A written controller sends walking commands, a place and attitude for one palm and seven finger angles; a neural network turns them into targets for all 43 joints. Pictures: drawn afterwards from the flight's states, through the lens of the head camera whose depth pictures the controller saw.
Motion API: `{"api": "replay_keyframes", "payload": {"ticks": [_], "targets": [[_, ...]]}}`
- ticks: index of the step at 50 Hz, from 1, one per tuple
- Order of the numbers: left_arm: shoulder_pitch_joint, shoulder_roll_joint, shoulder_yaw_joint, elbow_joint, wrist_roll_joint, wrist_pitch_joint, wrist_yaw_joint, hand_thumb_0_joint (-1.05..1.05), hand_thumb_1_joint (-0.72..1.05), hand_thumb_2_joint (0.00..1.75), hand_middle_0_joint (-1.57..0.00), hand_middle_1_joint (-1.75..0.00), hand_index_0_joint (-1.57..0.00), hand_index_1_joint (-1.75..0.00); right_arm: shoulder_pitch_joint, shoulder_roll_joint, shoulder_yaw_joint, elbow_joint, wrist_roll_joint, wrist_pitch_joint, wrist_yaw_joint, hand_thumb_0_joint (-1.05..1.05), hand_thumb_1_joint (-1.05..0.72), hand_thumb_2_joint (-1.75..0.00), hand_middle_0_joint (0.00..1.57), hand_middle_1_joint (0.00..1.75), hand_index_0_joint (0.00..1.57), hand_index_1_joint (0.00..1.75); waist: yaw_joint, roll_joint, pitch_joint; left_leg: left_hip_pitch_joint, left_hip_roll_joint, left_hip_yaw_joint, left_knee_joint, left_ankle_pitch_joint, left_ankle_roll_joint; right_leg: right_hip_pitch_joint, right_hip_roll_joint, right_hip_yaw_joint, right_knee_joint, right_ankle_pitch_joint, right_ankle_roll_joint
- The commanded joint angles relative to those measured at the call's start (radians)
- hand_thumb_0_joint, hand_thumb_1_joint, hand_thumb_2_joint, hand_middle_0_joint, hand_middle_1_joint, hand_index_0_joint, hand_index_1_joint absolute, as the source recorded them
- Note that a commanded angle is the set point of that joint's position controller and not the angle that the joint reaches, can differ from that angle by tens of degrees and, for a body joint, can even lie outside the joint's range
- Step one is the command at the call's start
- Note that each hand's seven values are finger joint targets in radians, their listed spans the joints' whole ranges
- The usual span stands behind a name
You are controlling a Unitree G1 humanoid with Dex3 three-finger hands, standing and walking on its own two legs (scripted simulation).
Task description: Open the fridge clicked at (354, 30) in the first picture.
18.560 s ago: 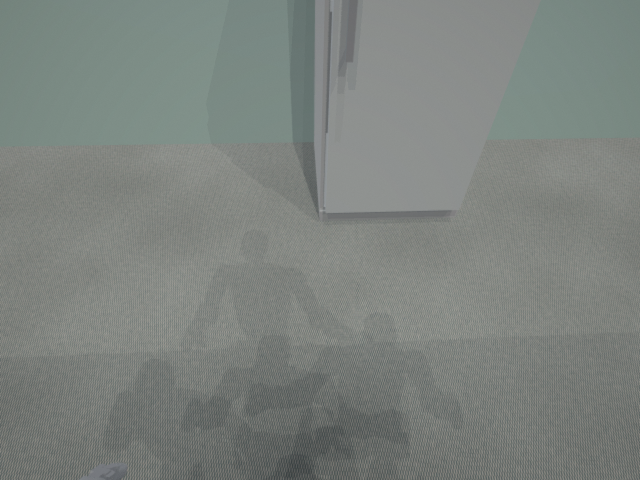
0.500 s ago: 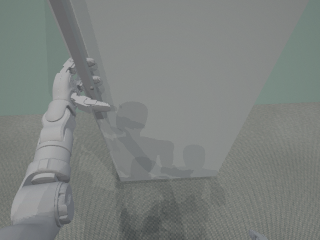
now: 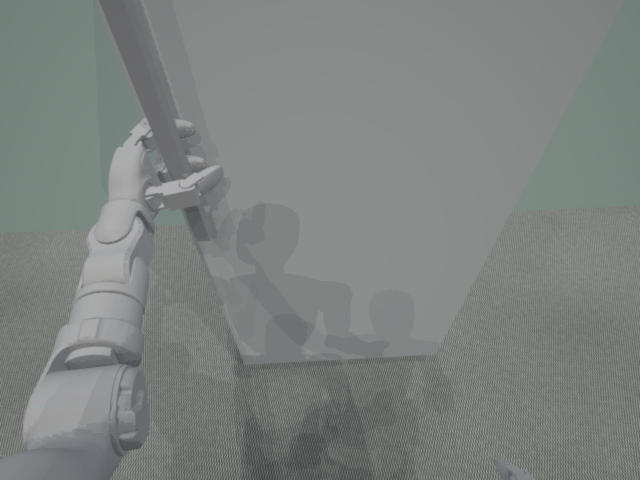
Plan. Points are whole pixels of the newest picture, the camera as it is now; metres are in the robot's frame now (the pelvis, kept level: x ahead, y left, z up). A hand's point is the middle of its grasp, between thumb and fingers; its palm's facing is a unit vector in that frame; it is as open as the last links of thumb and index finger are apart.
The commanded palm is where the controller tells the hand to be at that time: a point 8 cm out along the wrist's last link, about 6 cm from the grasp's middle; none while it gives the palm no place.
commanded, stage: grip the handle and tug to test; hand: left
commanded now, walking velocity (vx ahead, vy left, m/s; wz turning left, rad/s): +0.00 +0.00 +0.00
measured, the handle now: (159, 93) +0.50 +0.21 +0.23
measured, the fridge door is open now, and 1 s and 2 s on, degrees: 0 0 21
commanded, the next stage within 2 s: pull the door a little, standing still in 0.94 s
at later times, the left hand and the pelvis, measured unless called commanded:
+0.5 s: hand (187, 175) +0.44 +0.18 +0.15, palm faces +0.09 -1.00 +0.01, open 5.8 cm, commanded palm +0.41 +0.23 +0.15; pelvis +0.01 +0.00 +0.00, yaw +0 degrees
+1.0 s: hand (188, 177) +0.44 +0.18 +0.15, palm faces +0.08 -1.00 +0.02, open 5.8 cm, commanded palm +0.38 +0.23 +0.15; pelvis +0.02 +0.01 +0.00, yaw -2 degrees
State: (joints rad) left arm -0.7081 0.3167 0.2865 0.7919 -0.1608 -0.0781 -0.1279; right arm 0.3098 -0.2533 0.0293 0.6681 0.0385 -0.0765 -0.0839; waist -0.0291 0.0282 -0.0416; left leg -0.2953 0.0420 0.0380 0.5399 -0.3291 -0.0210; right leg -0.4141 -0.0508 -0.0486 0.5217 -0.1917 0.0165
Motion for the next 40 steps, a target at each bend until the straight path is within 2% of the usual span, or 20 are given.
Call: {"api": "replay_keyframes", "payload": {"ticks": [1,4,5,6,9,12,13,15,16,18,21,22,23,25,28,30,32,34,35,40], "targets": [[-0.467,0.185,0.012,-0.252,-0.012,-0.073,-0.016,0.00,0.67,0.80,-0.43,-1.37,-0.43,-1.37,0.003,-0.135,-0.049,-0.118,0.002,-0.048,-0.005,0.00,-0.90,-0.90,0.20,0.30,0.20,0.30,0.000,-0.031,-0.339,0.002,-0.034,-0.006,-0.070,0.274,0.030,0.273,0.038,0.003,-0.009,0.278,-0.038],[-0.455,0.202,0.022,-0.260,-0.006,-0.073,-0.013,0.00,0.81,0.86,-0.44,-1.39,-0.44,-1.39,0.000,-0.135,-0.048,-0.118,0.002,-0.044,-0.007,0.00,-0.90,-0.90,0.20,0.30,0.20,0.30,0.003,-0.009,-0.344,0.008,-0.033,-0.006,-0.069,0.299,0.029,0.281,0.036,0.002,-0.004,0.295,-0.041],[-0.465,0.167,-0.008,-0.264,-0.004,-0.070,-0.015,0.00,0.85,0.88,-0.44,-1.39,-0.44,-1.39,-0.002,-0.131,-0.049,-0.119,0.002,-0.044,-0.005,0.00,-0.90,-0.90,0.20,0.30,0.20,0.30,-0.005,-0.006,-0.337,0.015,-0.034,-0.004,-0.067,0.297,0.028,0.268,0.038,0.002,-0.006,0.294,-0.039],[-0.454,0.165,-0.002,-0.264,-0.007,-0.067,-0.014,0.00,0.90,0.90,-0.45,-1.40,-0.45,-1.40,0.001,-0.131,-0.050,-0.118,0.002,-0.046,-0.004,0.00,-0.90,-0.90,0.20,0.30,0.20,0.30,0.002,-0.007,-0.339,0.013,-0.034,-0.005,-0.068,0.301,0.027,0.272,0.038,0.001,-0.006,0.297,-0.041],[-0.455,0.157,-0.014,-0.278,-0.004,-0.064,-0.010,0.00,0.90,0.90,-0.45,-1.40,-0.45,-1.40,-0.001,-0.130,-0.050,-0.116,0.002,-0.043,-0.003,0.00,-0.90,-0.90,0.20,0.30,0.20,0.30,-0.003,0.012,-0.334,0.023,-0.033,-0.005,-0.065,0.318,0.026,0.265,0.037,-0.001,-0.005,0.305,-0.041],[-0.432,0.166,-0.002,-0.292,-0.003,-0.061,-0.005,0.00,0.90,0.90,-0.45,-1.40,-0.45,-1.40,0.002,-0.134,-0.054,-0.120,-0.002,-0.041,-0.003,0.00,-0.90,-0.90,0.20,0.30,0.20,0.30,0.007,-0.016,-0.357,0.030,-0.031,-0.008,-0.064,0.345,0.027,0.286,0.038,-0.004,-0.001,0.320,-0.042],[-0.423,0.152,-0.009,-0.299,-0.005,-0.057,-0.006,0.00,0.90,0.90,-0.45,-1.40,-0.45,-1.40,-0.005,-0.130,-0.053,-0.123,0.001,-0.041,-0.003,0.00,-0.90,-0.90,0.20,0.30,0.20,0.30,0.006,-0.001,-0.353,0.033,-0.030,-0.005,-0.064,0.350,0.026,0.283,0.038,-0.002,-0.001,0.329,-0.041],[-0.431,0.177,0.016,-0.292,-0.010,-0.050,-0.004,0.00,0.90,0.90,-0.45,-1.40,-0.45,-1.40,0.001,-0.134,-0.053,-0.115,0.000,-0.038,-0.004,0.00,-0.90,-0.90,0.20,0.30,0.20,0.30,0.006,-0.038,-0.350,0.025,-0.030,-0.006,-0.066,0.347,0.027,0.292,0.039,-0.003,-0.003,0.337,-0.041],[-0.429,0.160,0.001,-0.293,-0.010,-0.045,-0.008,0.00,0.90,0.90,-0.45,-1.40,-0.45,-1.40,-0.006,-0.132,-0.050,-0.120,0.000,-0.037,-0.003,0.00,-0.90,-0.90,0.20,0.30,0.20,0.30,0.006,-0.020,-0.347,0.026,-0.031,-0.003,-0.068,0.344,0.027,0.291,0.038,-0.001,-0.004,0.338,-0.041],[-0.412,0.169,0.013,-0.288,-0.012,-0.041,-0.007,0.00,0.90,0.90,-0.45,-1.40,-0.45,-1.40,-0.007,-0.132,-0.051,-0.120,0.001,-0.033,-0.006,0.00,-0.90,-0.90,0.20,0.30,0.20,0.30,0.006,-0.041,-0.338,0.023,-0.030,-0.004,-0.069,0.348,0.029,0.295,0.038,-0.004,-0.006,0.339,-0.040],[-0.443,0.140,-0.017,-0.275,-0.010,-0.032,-0.010,0.00,0.90,0.90,-0.45,-1.40,-0.45,-1.40,-0.010,-0.128,-0.048,-0.118,0.003,-0.033,-0.007,0.00,-0.90,-0.90,0.20,0.30,0.20,0.30,-0.001,-0.006,-0.309,0.020,-0.031,-0.006,-0.072,0.321,0.025,0.266,0.037,-0.004,-0.011,0.310,-0.041],[-0.455,0.161,-0.004,-0.285,-0.006,-0.038,-0.004,0.00,0.90,0.90,-0.45,-1.40,-0.45,-1.40,-0.006,-0.132,-0.049,-0.117,0.000,-0.032,-0.008,0.00,-0.90,-0.90,0.20,0.30,0.20,0.30,-0.002,-0.017,-0.321,0.024,-0.032,-0.009,-0.070,0.331,0.026,0.279,0.035,-0.006,-0.009,0.310,-0.042],[-0.438,0.156,-0.004,-0.283,-0.004,-0.036,-0.002,0.00,0.90,0.90,-0.45,-1.40,-0.45,-1.40,-0.013,-0.128,-0.049,-0.121,0.001,-0.032,-0.007,0.00,-0.90,-0.90,0.20,0.30,0.20,0.30,0.005,0.010,-0.326,0.028,-0.033,-0.005,-0.070,0.326,0.026,0.273,0.036,-0.002,-0.010,0.307,-0.042],[-0.464,0.158,-0.006,-0.268,-0.004,-0.034,-0.001,0.00,0.90,0.90,-0.45,-1.40,-0.45,-1.40,-0.006,-0.129,-0.048,-0.113,0.000,-0.032,-0.008,0.00,-0.90,-0.90,0.20,0.30,0.20,0.30,-0.008,-0.035,-0.320,0.018,-0.032,-0.008,-0.071,0.302,0.027,0.266,0.036,-0.005,-0.013,0.295,-0.038],[-0.434,0.143,-0.013,-0.269,-0.003,-0.038,-0.002,0.00,0.90,0.90,-0.45,-1.40,-0.45,-1.40,-0.012,-0.126,-0.048,-0.120,0.001,-0.033,-0.006,0.00,-0.90,-0.90,0.20,0.30,0.20,0.30,0.003,-0.002,-0.329,0.025,-0.033,-0.005,-0.069,0.313,0.027,0.268,0.035,-0.003,-0.010,0.297,-0.041],[-0.416,0.158,0.004,-0.263,-0.009,-0.034,-0.006,0.00,0.90,0.90,-0.45,-1.40,-0.45,-1.40,-0.008,-0.131,-0.047,-0.121,-0.001,-0.032,-0.006,0.00,-0.90,-0.90,0.20,0.30,0.20,0.30,0.006,-0.051,-0.339,0.016,-0.033,-0.006,-0.069,0.315,0.029,0.283,0.036,-0.003,-0.009,0.311,-0.040],[-0.360,0.188,0.034,-0.277,-0.009,-0.034,-0.006,0.00,0.90,0.90,-0.45,-1.40,-0.45,-1.40,-0.013,-0.133,-0.050,-0.131,-0.001,-0.027,-0.006,0.00,-0.90,-0.90,0.20,0.30,0.20,0.30,0.028,-0.035,-0.355,0.012,-0.033,-0.003,-0.071,0.338,0.028,0.319,0.034,-0.002,-0.003,0.329,-0.043],[-0.353,0.135,-0.006,-0.322,-0.016,-0.030,-0.015,0.00,0.90,0.90,-0.45,-1.40,-0.45,-1.40,-0.028,-0.123,-0.046,-0.141,0.003,-0.029,-0.002,0.00,-0.90,-0.90,0.20,0.30,0.20,0.30,0.024,0.005,-0.351,0.027,-0.033,0.003,-0.069,0.353,0.026,0.308,0.034,-0.001,-0.004,0.346,-0.043],[-0.330,0.150,0.011,-0.307,-0.020,-0.024,-0.014,0.00,0.90,0.90,-0.45,-1.40,-0.45,-1.40,-0.025,-0.126,-0.046,-0.139,0.003,-0.028,-0.003,0.00,-0.90,-0.90,0.20,0.30,0.20,0.30,0.026,-0.041,-0.334,0.015,-0.030,-0.001,-0.074,0.344,0.026,0.310,0.036,-0.006,-0.005,0.338,-0.042],[-0.244,0.157,0.030,-0.398,-0.028,-0.006,-0.013,0.00,0.90,0.90,-0.45,-1.40,-0.45,-1.40,-0.046,-0.123,-0.048,-0.161,0.005,-0.026,0.000,0.00,-0.90,-0.90,0.20,0.30,0.20,0.30,0.047,-0.017,-0.345,0.030,-0.028,0.008,-0.080,0.372,0.026,0.342,0.036,-0.002,-0.007,0.364,-0.044]]}}
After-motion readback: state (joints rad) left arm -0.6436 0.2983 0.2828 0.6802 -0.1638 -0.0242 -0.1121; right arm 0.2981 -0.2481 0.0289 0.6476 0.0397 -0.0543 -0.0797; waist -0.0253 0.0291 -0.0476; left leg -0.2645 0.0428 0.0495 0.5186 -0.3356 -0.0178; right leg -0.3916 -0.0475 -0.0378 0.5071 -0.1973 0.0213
